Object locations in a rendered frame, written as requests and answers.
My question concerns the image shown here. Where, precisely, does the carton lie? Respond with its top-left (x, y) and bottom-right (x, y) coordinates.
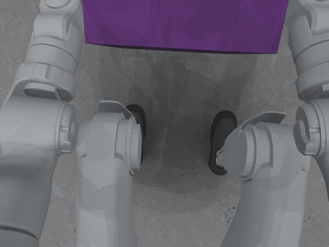
top-left (82, 0), bottom-right (289, 54)

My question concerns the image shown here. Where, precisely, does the robot left foot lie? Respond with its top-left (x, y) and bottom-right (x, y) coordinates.
top-left (126, 104), bottom-right (146, 164)

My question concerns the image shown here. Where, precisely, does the robot left upper arm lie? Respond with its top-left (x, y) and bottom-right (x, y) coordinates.
top-left (0, 95), bottom-right (79, 247)

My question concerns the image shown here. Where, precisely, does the left robot forearm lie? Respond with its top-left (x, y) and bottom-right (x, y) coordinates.
top-left (0, 0), bottom-right (84, 148)

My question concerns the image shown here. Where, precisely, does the right robot forearm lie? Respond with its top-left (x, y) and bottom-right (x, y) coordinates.
top-left (284, 0), bottom-right (329, 102)

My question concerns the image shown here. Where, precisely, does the robot right upper arm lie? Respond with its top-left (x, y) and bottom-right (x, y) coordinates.
top-left (293, 98), bottom-right (329, 201)

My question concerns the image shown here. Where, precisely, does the left robot thigh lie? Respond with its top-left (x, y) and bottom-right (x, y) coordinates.
top-left (76, 112), bottom-right (142, 247)

